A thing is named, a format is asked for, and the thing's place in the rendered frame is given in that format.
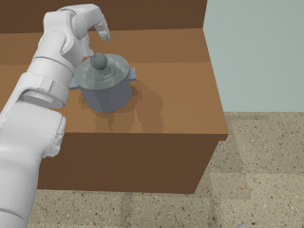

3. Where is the knob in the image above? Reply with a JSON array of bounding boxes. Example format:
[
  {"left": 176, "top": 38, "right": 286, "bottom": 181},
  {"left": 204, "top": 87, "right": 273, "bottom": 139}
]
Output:
[{"left": 90, "top": 52, "right": 108, "bottom": 70}]

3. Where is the left robot hand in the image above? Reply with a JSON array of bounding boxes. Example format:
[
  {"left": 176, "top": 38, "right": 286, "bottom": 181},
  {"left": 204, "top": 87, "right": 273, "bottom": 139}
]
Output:
[{"left": 65, "top": 4, "right": 110, "bottom": 58}]

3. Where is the lid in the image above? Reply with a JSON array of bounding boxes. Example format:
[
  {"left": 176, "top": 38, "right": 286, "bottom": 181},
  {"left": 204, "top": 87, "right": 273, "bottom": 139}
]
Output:
[{"left": 74, "top": 53, "right": 130, "bottom": 92}]

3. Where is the table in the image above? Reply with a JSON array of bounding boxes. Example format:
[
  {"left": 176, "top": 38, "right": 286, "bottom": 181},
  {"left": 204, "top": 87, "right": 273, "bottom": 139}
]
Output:
[{"left": 0, "top": 0, "right": 229, "bottom": 195}]

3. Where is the robot left forearm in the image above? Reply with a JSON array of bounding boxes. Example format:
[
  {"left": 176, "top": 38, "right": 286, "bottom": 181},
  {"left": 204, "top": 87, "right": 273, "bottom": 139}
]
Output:
[{"left": 0, "top": 7, "right": 88, "bottom": 134}]

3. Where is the robot left upper arm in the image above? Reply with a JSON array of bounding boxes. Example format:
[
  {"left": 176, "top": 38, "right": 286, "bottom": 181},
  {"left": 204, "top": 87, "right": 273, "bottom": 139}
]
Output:
[{"left": 0, "top": 100, "right": 67, "bottom": 228}]

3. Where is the pot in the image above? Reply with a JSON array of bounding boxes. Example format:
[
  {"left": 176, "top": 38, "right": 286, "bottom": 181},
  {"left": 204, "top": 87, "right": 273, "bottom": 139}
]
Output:
[{"left": 69, "top": 67, "right": 137, "bottom": 113}]

